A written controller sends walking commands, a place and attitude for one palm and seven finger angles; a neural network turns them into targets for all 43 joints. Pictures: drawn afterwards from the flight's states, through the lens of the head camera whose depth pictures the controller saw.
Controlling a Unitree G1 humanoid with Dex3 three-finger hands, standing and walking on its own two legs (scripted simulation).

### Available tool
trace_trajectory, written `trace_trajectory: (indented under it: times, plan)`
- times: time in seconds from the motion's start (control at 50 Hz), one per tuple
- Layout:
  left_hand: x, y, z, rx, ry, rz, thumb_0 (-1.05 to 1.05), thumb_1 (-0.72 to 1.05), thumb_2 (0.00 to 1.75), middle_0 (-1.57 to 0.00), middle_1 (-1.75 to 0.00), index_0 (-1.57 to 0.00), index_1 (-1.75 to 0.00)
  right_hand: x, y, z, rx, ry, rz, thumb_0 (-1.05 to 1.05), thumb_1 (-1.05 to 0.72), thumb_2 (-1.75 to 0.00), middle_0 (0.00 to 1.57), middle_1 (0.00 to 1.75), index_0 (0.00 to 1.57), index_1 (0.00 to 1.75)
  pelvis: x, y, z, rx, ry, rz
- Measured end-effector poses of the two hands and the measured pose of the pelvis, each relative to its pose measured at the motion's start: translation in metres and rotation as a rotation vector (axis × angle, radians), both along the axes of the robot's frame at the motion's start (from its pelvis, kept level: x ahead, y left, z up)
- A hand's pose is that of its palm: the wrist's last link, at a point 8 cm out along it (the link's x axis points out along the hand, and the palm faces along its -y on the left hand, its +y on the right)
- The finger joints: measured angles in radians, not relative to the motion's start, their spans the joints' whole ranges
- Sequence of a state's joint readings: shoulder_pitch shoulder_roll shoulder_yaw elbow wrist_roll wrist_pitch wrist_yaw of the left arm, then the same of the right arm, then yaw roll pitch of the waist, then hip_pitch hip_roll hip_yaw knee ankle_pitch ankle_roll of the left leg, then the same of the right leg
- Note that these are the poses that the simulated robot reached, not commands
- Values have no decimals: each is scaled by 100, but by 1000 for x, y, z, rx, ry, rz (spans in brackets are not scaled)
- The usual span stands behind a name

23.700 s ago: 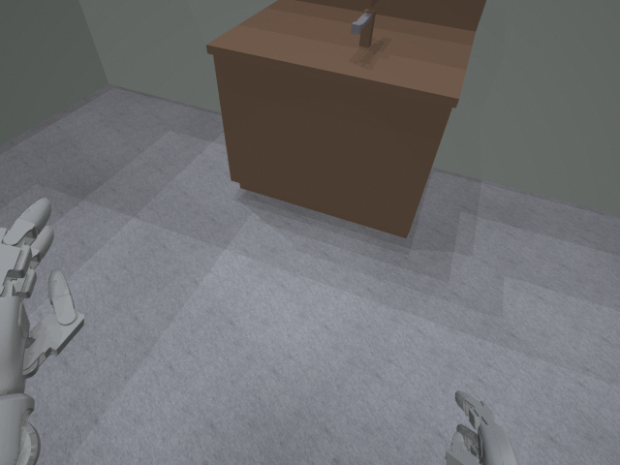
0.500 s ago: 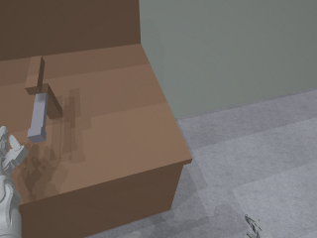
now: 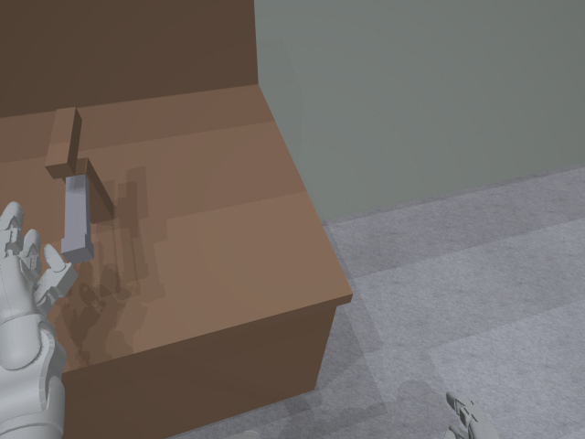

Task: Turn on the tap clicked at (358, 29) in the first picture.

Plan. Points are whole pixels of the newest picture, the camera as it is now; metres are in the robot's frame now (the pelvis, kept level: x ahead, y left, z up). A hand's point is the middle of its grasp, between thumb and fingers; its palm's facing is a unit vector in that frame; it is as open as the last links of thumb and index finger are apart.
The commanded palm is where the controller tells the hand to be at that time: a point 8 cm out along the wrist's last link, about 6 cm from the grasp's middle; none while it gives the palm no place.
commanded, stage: push the lever round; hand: left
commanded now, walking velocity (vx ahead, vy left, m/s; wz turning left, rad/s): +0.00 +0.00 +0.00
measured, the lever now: (78, 249) +0.33 +0.31 +0.09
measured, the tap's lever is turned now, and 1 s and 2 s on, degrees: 5 29 55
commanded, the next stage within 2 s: none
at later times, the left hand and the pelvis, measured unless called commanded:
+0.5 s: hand (103, 262) +0.32 +0.27 +0.07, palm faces +0.59 -0.80 -0.08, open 7.8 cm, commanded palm +0.27 +0.30 +0.08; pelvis +0.00 -0.02 +0.00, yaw +0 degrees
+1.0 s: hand (135, 251) +0.33 +0.24 +0.07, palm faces +0.67 -0.73 -0.08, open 7.8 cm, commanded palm +0.28 +0.26 +0.08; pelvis +0.01 -0.02 +0.00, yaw +0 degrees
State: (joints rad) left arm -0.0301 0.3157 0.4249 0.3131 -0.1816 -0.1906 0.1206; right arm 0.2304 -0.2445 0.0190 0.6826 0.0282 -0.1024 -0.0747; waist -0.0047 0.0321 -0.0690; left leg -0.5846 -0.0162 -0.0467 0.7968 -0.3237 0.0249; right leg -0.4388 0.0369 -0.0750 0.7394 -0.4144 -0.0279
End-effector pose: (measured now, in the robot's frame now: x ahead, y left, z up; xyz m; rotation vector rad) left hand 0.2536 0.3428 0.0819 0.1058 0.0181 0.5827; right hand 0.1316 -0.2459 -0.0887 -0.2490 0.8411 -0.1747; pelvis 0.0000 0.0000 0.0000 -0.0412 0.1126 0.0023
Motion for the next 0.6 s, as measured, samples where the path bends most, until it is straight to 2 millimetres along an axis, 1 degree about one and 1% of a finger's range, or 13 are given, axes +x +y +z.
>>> trace_trajectory:
  times: [0.14, 0.38, 0.6]
  plan:
    - [0, -11, -2, -9, -2, -3, 2, 91, 90, -16, -15, -16, -15, -2, -6, -4, 3, 12, -5, 2, -91, -90, 21, 30, 20, 30, -1, -5, -1, 4, -3, 2]
    - [8, -27, -2, -17, -8, 23, 2, 91, 90, -16, -15, -16, -15, 3, -17, -4, 7, -1, -4, 2, -91, -90, 21, 30, 20, 30, -1, -15, -1, 8, 3, 2]
    - [18, -49, -4, -19, -11, 64, 2, 91, 90, -16, -15, -15, -15, 7, -20, -7, 18, 6, 6, 2, -91, -90, 20, 30, 20, 30, 1, -19, -2, 13, 6, 2]
